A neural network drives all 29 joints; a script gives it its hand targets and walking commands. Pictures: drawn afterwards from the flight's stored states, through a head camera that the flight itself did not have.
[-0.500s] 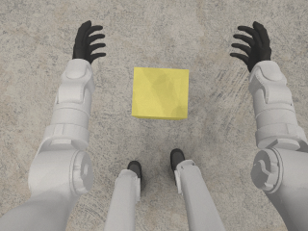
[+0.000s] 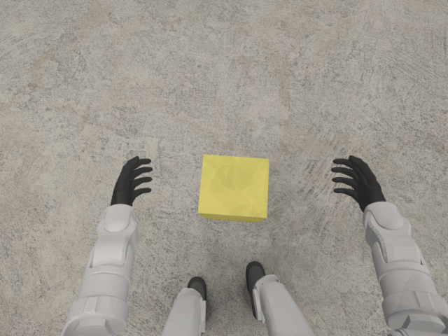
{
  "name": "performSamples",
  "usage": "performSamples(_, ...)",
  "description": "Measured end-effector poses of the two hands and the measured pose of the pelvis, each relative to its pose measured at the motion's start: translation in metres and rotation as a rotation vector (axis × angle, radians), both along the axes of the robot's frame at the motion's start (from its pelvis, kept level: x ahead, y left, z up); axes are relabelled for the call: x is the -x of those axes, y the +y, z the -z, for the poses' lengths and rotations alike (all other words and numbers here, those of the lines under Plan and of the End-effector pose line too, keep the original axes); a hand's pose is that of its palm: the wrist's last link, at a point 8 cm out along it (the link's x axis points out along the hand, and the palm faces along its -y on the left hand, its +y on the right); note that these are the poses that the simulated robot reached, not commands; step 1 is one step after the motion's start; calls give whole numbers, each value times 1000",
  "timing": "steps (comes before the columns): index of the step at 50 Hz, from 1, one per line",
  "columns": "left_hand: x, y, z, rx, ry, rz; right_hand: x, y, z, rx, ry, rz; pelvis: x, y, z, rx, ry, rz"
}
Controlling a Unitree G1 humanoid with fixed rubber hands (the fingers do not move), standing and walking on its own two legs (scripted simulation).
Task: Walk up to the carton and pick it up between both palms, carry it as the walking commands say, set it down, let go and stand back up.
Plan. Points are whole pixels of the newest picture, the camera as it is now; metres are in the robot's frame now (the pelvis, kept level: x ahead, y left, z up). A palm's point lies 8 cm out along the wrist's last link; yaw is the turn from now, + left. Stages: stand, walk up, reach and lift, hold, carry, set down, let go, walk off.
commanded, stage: let go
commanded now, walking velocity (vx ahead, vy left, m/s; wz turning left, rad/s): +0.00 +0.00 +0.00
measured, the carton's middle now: (233, 192) +0.44 -0.04 -0.59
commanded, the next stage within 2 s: stand in 0.90 s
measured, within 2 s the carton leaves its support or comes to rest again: neither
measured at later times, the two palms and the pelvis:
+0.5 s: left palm (45, 306) +0.21 +0.25 -0.02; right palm (390, 291) +0.19 -0.22 -0.02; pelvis +0.04 +0.02 +0.05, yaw -1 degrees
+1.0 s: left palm (29, 315) +0.20 +0.28 -0.02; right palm (404, 286) +0.20 -0.24 -0.03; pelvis +0.05 +0.02 +0.05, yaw -1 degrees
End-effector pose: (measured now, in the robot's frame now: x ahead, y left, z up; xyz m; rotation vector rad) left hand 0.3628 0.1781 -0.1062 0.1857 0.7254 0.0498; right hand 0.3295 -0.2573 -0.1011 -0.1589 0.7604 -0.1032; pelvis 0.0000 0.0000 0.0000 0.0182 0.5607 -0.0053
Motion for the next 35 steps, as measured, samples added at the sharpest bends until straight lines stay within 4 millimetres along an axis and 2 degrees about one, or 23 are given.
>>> performSamples(6,36,16,-31,12,12,-4,43,5,-32,-6,12,-2,-10,3,-20,9,-144,6)
performSamples(14,97,41,-60,7,39,2,103,28,-57,-18,37,7,-24,11,-39,20,-332,14)
performSamples(19,129,57,-76,4,51,3,129,37,-72,-9,45,3,-35,17,-48,28,-445,12)
performSamples(23,144,70,-86,-2,54,-5,136,40,-80,-3,45,-7,-40,21,-52,34,-522,8)
performSamples(27,152,77,-90,-4,61,-10,134,44,-83,-3,43,-19,-43,24,-52,38,-580,6)
performSamples(35,153,74,-91,7,68,-8,125,51,-86,-7,36,-33,-46,27,-51,36,-637,0)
